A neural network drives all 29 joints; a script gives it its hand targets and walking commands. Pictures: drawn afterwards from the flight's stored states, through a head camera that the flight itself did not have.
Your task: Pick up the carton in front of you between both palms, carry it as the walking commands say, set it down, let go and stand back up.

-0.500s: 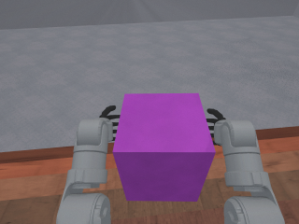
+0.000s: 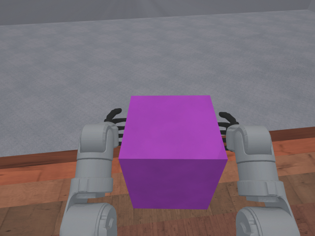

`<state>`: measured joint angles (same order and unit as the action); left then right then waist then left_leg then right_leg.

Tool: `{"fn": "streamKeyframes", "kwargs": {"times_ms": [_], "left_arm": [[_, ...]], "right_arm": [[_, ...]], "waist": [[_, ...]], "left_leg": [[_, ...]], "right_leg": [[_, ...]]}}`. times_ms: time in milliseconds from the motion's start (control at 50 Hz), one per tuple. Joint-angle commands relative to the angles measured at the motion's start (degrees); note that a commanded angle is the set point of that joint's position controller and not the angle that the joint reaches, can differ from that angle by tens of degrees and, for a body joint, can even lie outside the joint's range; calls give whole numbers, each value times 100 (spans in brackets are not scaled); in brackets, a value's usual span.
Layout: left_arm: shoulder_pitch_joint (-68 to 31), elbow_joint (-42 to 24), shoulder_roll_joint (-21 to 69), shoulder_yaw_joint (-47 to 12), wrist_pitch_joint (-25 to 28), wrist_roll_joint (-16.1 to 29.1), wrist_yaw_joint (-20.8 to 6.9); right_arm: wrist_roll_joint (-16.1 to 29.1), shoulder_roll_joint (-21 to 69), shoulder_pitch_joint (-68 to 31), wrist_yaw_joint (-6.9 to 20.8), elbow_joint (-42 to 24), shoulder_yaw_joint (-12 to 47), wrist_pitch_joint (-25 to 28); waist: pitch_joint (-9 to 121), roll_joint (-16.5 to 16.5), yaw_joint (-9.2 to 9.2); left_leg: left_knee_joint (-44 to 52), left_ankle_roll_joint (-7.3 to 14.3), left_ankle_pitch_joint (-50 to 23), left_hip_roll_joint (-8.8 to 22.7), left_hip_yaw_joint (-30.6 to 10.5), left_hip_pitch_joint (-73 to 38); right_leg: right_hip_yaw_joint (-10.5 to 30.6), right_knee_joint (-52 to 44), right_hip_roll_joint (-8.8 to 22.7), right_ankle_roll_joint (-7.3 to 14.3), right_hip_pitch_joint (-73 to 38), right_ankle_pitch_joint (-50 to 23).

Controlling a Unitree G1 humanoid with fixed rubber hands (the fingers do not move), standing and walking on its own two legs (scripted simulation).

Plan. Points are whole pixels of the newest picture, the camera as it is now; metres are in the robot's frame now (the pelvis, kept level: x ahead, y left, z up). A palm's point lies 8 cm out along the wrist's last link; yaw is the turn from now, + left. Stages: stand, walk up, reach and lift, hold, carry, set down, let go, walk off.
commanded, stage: carry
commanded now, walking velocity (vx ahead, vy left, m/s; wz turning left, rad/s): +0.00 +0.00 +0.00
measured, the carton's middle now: (170, 154) +0.35 +0.00 +0.05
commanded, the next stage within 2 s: none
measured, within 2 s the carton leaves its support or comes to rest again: neither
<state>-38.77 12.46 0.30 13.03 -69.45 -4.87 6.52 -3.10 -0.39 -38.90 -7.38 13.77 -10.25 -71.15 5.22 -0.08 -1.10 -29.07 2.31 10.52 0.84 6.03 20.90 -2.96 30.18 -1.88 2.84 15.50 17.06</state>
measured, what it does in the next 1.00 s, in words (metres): lifts its right foot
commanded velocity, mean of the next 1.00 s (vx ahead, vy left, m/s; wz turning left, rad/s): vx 0.28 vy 0.00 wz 0.00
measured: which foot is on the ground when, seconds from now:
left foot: down 0.00-1.00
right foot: down 0.00-0.74, up 0.76-1.00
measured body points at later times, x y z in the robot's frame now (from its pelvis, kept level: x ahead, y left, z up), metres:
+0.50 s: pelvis +0.00 +0.00 +0.00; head -0.02 +0.00 +0.45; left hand +0.36 +0.14 +0.13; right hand +0.35 -0.16 +0.12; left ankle +0.05 +0.10 -0.73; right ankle -0.01 -0.09 -0.73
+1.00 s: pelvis +0.09 +0.00 -0.03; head +0.10 -0.01 +0.42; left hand +0.47 +0.14 +0.09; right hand +0.45 -0.16 +0.08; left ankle +0.05 +0.10 -0.73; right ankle +0.12 -0.11 -0.71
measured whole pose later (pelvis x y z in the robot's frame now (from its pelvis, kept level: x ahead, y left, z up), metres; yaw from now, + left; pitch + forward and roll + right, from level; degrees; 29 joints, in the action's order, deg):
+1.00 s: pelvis +0.09 +0.00 -0.03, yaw +0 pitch +5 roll +0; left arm -39.0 10.4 -0.3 14.1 -69.5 -3.7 6.5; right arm -2.1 -0.2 -38.4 -8.6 10.9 -8.5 -71.1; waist 5.0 -1.2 -2.5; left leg -44.6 1.9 27.1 0.9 5.1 22.1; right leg -2.5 56.8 0.8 2.1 35.0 19.2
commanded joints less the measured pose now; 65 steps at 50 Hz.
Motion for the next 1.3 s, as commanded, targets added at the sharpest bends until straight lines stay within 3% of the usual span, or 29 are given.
{"fn": "streamKeyframes", "kwargs": {"times_ms": [0, 440, 500, 540, 560, 580, 620, 680, 700, 720, 740, 760, 780, 800, 820, 880, 920, 980, 1000, 1020, 1040, 1060, 1080, 1100, 1120, 1180, 1200, 1240, 1280], "left_arm": [[-3956, -407, 6446, -3242, 37, 2439, -1330], [-3966, -360, 6435, -3209, 39, 2429, -1332], [-3941, -370, 6429, -3194, 36, 2426, -1330], [-3917, -327, 6393, -3157, 34, 2395, -1329], [-3961, -305, 6383, -3150, 40, 2386, -1331], [-3997, -273, 6367, -3151, 48, 2385, -1335], [-3991, -213, 6330, -3176, 70, 2409, -1340], [-4031, -223, 6399, -3229, 92, 2484, -1342], [-4050, -233, 6438, -3248, 98, 2518, -1342], [-4051, -253, 6499, -3258, 98, 2544, -1344], [-4117, -242, 6563, -3259, 83, 2558, -1349], [-4181, -215, 6562, -3278, 85, 2572, -1354], [-4190, -201, 6582, -3266, 106, 2589, -1344], [-4140, -234, 6599, -3244, 117, 2578, -1322], [-4090, -304, 6616, -3224, 121, 2573, -1298], [-4024, -539, 6599, -3230, 80, 2542, -1233], [-3914, -613, 6538, -3243, 55, 2473, -1208], [-3635, -505, 6400, -3204, 20, 2364, -1261], [-3521, -394, 6397, -3182, 23, 2329, -1294], [-3369, -232, 6381, -3142, 44, 2299, -1331], [-3193, -15, 6275, -3083, 85, 2248, -1357], [-3126, 118, 6205, -3127, 144, 2207, -1361], [-3290, -19, 6279, -3198, 191, 2297, -1398], [-3660, -214, 6540, -3336, 240, 2429, -1449], [-4032, -557, 6671, -3502, 307, 2593, -1483], [-4810, -1381, 6858, -3967, 407, 3086, -1491], [-4794, -1537, 6844, -4022, 411, 3193, -1471], [-4583, -1611, 6696, -4059, 365, 3258, -1443], [-4210, -1448, 6537, -3970, 279, 3206, -1454]], "right_arm": [[2509, 6475, -4463, 1369, -931, 3075, 295], [2508, 6485, -4468, 1378, -855, 3039, 295], [2501, 6499, -4509, 1384, -853, 3027, 295], [2470, 6481, -4506, 1388, -766, 2998, 289], [2455, 6473, -4510, 1392, -717, 2990, 293], [2446, 6477, -4495, 1396, -665, 2981, 299], [2412, 6445, -4387, 1396, -565, 2954, 314], [2343, 6378, -4253, 1373, -482, 2866, 331], [2333, 6355, -4206, 1365, -473, 2830, 332], [2308, 6299, -4143, 1354, -443, 2785, 334], [2268, 6243, -4036, 1338, -361, 2737, 346], [2258, 6238, -3946, 1329, -379, 2709, 353], [2319, 6251, -4073, 1325, -517, 2769, 355], [2418, 6331, -4307, 1322, -743, 2883, 367], [2543, 6417, -4567, 1313, -1024, 3034, 385], [2762, 6573, -4896, 1264, -1532, 3295, 405], [2785, 6599, -4841, 1248, -1601, 3397, 389], [2720, 6619, -4560, 1271, -1404, 3468, 371], [2670, 6608, -4467, 1280, -1293, 3448, 365], [2606, 6531, -4363, 1286, -1149, 3395, 360], [2530, 6474, -4243, 1299, -973, 3295, 350], [2403, 6448, -4058, 1315, -825, 3200, 340], [2347, 6477, -3950, 1315, -777, 3202, 376], [2336, 6447, -4190, 1297, -903, 3159, 428], [2343, 6524, -4352, 1286, -1029, 3181, 464], [2329, 6543, -4289, 1172, -1337, 3283, 534], [2298, 6447, -4224, 1120, -1462, 3313, 537], [2215, 6295, -4028, 1011, -1576, 3343, 518], [2019, 6035, -3799, 928, -1589, 3287, 462]], "waist": [[2193, -16, 6], [2121, -21, -7], [2083, -3, 58], [1723, 150, 133], [1517, 275, 156], [1349, 449, 180], [1251, 678, 255], [1624, 649, 241], [1768, 502, 158], [1903, -55, 26], [1979, -1119, -201], [1775, -1597, -340], [1750, -1106, -367], [1826, -605, -354], [1885, -429, -314], [2047, -762, -285], [2247, -814, -209], [2238, -602, 48], [2212, -550, 239], [2150, -408, 565], [2089, 380, 822], [1917, 2008, 548], [2103, 1715, 433], [1886, 798, 595], [1862, 307, 670], [1875, 266, 487], [1669, 89, 563], [1795, 341, 685], [1672, 327, 791]], "left_leg": [[185, 219, -1230, 733, -725, -1157], [232, 158, -1057, 731, -709, -1150], [249, 186, 526, 600, -654, -1031], [72, 211, 1630, 442, -577, -546], [-154, 183, 1693, 331, -459, -251], [-443, 145, 1468, 184, -277, 11], [-732, 80, 1176, -26, 32, 449], [-633, 154, 1053, -92, 36, 81], [-557, 257, 986, -9, -154, -434], [-274, 483, 789, 385, -875, -1249], [53, 1005, 79, 1233, -2300, -2163], [188, 1493, -811, 1757, -3184, -2797], [72, 1660, -1143, 1852, -3343, -2835], [-28, 1608, -1189, 1795, -3163, -2702], [-69, 1467, -1080, 1720, -2869, -2457], [-87, 1172, -1070, 1386, -2043, -1659], [-340, 1123, -1177, 1425, -1886, -1486], [-1073, 834, -1340, 1288, -1390, -967], [-1554, 638, -1834, 1121, -990, -486], [-2310, 378, -2069, 862, -549, 198], [-3790, 89, -1935, 440, -193, 1142], [-4852, -190, 1906, -369, -232, 2572], [-4932, -113, 2807, -338, -700, 3466], [-4827, -157, 2675, -51, -958, 3654], [-4723, -136, 2131, 107, -1208, 3567], [-4405, -129, 1183, 113, -1022, 2829], [-3781, -77, 155, 134, -1161, 3107], [-3158, 14, -769, -84, -725, 2810], [-1745, -39, -1896, -259, -274, 2071]], "right_leg": [[675, -376, 816, 135, -459, -1454], [651, -480, 823, 123, -425, -1346], [616, -559, 749, 212, -279, 216], [914, -803, 810, 404, -84, 1347], [1159, -959, 927, 504, -87, 1542], [1406, -1062, 1081, 600, -165, 1427], [1611, -816, 1382, 815, -509, 377], [1336, -72, 1334, 797, -638, -1015], [1116, 278, 1218, 669, -258, -941], [664, 984, 888, 419, 547, -639], [-3, 2105, 273, 86, 1731, -66], [2, 2692, -24, -3, 2988, 1761], [295, 3056, 143, 34, 3292, 2007], [382, 3048, 242, 27, 3270, 1834], [378, 2895, 304, 8, 3105, 1557], [89, 2763, 233, -91, 2341, 856], [159, 2903, 305, -72, 1988, 167], [-173, 2676, 215, -76, 1318, -56], [-426, 2209, 33, -32, 585, 51], [-721, 1473, -240, 74, -356, -20], [228, 1045, 98, 319, -1259, -696], [2635, 486, 1244, 878, -1918, -3140], [3823, 227, 1881, 1377, -2452, -2654], [3842, 347, 1932, 1427, -2340, -1760], [3829, 572, 1917, 1358, -2179, -1545], [2866, 656, 1769, 1120, -1293, -1406], [2466, 1070, 1388, 915, -1386, -824], [1999, 1378, 1041, 906, -1252, -1249], [1467, 1493, 723, 853, -725, -514]]}}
